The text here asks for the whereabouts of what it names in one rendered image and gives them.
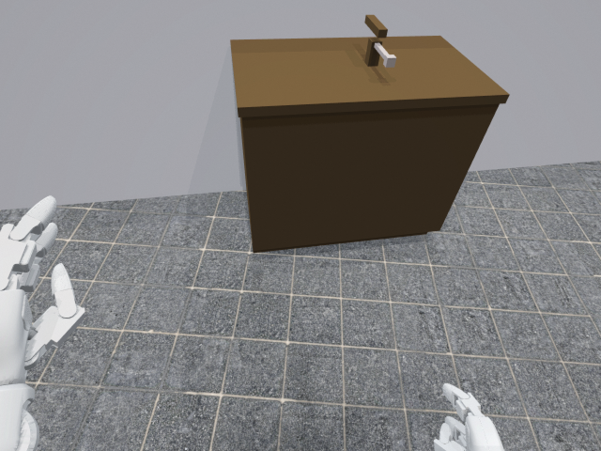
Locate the robot right hand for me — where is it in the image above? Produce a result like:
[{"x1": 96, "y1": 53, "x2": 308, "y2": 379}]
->
[{"x1": 434, "y1": 383, "x2": 504, "y2": 451}]

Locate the left robot forearm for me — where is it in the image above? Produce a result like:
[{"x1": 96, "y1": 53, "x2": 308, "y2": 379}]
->
[{"x1": 0, "y1": 383, "x2": 39, "y2": 451}]

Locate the robot left hand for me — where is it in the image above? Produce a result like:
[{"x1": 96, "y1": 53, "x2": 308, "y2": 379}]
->
[{"x1": 0, "y1": 195, "x2": 85, "y2": 386}]

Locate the tap lever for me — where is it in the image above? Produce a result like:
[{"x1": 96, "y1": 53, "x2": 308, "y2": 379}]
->
[{"x1": 374, "y1": 43, "x2": 396, "y2": 68}]

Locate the counter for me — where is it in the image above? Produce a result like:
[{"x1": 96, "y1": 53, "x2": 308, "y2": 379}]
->
[{"x1": 230, "y1": 15, "x2": 510, "y2": 253}]

